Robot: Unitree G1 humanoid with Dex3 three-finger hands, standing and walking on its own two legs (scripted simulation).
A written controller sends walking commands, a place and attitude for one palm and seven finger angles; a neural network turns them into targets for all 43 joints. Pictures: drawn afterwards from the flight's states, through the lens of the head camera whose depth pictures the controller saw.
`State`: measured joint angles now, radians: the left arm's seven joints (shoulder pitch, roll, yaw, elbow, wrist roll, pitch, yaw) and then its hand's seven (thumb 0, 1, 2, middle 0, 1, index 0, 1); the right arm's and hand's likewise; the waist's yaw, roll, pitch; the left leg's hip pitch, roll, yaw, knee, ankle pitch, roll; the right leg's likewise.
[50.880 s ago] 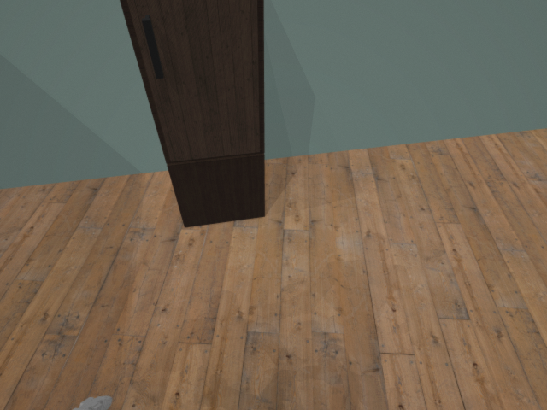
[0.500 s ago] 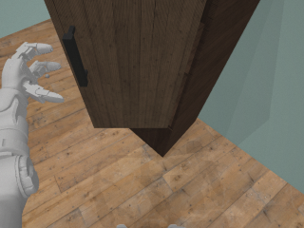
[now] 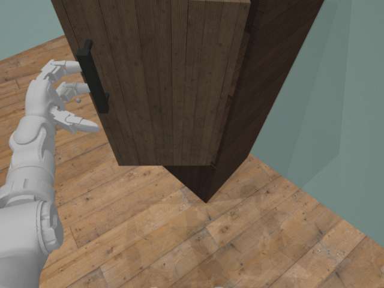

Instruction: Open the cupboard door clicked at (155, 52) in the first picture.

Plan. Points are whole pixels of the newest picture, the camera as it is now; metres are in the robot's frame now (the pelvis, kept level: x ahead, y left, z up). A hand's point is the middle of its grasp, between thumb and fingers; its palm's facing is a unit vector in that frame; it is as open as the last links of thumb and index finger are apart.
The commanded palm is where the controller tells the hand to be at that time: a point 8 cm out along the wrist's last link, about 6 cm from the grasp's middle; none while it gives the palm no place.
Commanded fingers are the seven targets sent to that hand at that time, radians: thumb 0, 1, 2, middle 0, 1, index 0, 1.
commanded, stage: slide the fingers in behind the handle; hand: left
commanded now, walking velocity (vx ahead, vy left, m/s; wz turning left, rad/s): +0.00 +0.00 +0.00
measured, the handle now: (96, 79) +0.54 +0.19 +0.12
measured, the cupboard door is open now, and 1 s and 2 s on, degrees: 44 44 43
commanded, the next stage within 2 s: move the hooked fingers beside the handle in 1.08 s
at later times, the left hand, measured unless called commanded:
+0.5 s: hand (83, 103) +0.46 +0.20 +0.12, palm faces +0.02 -1.00 +0.00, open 14.0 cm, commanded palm +0.44 +0.23 +0.11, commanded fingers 0.00 -0.50 0.30 -0.30 -1.20 -0.30 -1.20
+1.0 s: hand (86, 104) +0.46 +0.20 +0.12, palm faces +0.05 -1.00 -0.01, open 14.3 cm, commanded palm +0.44 +0.21 +0.11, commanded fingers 0.00 -0.50 0.30 -0.30 -1.20 -0.30 -1.20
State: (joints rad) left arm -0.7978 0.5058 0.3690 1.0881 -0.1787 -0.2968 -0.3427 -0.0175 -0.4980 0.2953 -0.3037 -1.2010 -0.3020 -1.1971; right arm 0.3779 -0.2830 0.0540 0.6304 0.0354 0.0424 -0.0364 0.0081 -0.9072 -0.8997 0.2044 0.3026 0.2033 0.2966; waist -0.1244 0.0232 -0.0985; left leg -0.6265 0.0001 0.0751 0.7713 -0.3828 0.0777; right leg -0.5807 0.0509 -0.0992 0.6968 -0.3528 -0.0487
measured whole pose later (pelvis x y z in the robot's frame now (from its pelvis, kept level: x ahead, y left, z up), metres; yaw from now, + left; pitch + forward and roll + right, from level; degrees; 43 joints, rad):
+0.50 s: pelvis -0.01 -0.01 +0.00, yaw +1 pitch +13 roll -2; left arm -0.83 0.49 0.30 1.11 -0.19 -0.30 -0.29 -0.02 -0.50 0.30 -0.30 -1.23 -0.30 -1.20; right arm 0.38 -0.29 0.04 0.66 0.04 0.01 -0.04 0.01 -0.91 -0.90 0.20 0.30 0.20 0.30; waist -0.11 0.03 -0.08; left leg -0.64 0.00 0.05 0.78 -0.37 0.07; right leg -0.59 0.05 -0.12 0.71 -0.35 -0.06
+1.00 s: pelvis +0.00 +0.00 +0.00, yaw +3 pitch +13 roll -2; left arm -0.86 0.40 0.19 1.11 -0.21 -0.32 -0.20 -0.02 -0.50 0.30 -0.24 -1.24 -0.23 -1.21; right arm 0.35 -0.27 0.03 0.71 0.03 -0.03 -0.01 0.01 -0.91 -0.90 0.20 0.30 0.20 0.30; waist -0.07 0.03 -0.09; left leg -0.64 -0.03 0.03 0.79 -0.38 0.07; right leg -0.58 0.02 -0.15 0.72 -0.37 -0.05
